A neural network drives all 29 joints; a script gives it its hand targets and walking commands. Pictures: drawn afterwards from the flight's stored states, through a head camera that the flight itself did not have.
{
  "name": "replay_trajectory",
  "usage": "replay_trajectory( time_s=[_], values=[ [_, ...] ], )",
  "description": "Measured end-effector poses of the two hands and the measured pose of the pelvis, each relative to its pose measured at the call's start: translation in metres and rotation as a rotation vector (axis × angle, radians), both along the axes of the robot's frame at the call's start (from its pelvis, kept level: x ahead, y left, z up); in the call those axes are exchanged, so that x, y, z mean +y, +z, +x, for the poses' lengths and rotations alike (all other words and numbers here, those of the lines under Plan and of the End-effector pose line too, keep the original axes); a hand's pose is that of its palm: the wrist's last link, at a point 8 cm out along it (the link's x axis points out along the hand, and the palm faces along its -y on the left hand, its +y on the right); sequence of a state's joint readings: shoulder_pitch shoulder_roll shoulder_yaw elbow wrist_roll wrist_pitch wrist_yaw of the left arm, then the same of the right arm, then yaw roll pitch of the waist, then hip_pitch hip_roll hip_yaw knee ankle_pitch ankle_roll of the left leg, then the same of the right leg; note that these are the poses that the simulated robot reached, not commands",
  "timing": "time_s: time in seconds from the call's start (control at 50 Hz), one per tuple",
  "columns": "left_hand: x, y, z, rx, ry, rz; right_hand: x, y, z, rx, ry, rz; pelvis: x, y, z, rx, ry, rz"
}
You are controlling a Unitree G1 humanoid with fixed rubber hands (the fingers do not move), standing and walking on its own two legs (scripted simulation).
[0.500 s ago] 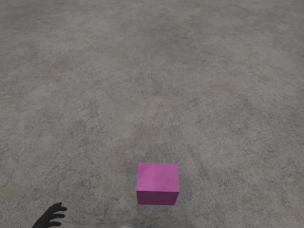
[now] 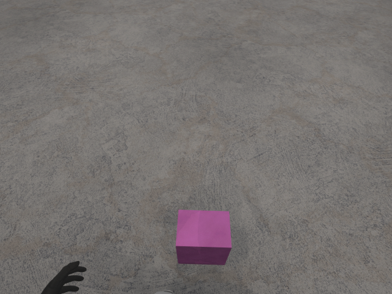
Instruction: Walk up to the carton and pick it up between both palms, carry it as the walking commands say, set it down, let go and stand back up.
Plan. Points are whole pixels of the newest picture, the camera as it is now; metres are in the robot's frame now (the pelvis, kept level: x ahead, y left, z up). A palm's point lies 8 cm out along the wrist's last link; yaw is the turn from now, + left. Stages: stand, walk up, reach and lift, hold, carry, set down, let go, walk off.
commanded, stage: walk up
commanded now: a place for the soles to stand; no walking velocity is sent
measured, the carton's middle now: (202, 238) +0.46 -0.01 -0.61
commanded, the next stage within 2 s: none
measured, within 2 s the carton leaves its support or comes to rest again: neither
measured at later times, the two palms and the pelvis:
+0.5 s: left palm out of the picture +0.14 +0.30 -0.08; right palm out of the picture +0.09 -0.33 -0.07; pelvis +0.00 +0.00 +0.00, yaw +0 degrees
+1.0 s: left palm out of the picture +0.13 +0.29 -0.08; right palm out of the picture +0.07 -0.36 -0.07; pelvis -0.01 -0.01 +0.00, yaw +0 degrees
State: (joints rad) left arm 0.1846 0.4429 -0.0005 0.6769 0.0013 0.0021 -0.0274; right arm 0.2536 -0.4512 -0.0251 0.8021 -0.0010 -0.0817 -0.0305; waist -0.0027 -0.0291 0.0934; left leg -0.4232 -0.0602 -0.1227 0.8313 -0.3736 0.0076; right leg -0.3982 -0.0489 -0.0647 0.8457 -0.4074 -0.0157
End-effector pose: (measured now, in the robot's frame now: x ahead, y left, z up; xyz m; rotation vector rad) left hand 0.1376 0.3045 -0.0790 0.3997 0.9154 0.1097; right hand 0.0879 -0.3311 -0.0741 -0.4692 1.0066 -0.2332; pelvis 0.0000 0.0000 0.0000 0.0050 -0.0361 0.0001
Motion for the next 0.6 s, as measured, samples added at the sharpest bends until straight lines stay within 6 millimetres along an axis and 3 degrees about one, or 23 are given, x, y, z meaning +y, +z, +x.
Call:
replay_trajectory(
  time_s=[0.6],
  values=[
    [-0.0030, 0.0024, -0.0006, -0.008, 0.000, 0.004, -0.0038, -0.0007, 0.0016, -0.001, 0.001, 0.002, -0.0035, 0.0001, -0.0008, -0.002, 0.002, 0.003]
  ],
)
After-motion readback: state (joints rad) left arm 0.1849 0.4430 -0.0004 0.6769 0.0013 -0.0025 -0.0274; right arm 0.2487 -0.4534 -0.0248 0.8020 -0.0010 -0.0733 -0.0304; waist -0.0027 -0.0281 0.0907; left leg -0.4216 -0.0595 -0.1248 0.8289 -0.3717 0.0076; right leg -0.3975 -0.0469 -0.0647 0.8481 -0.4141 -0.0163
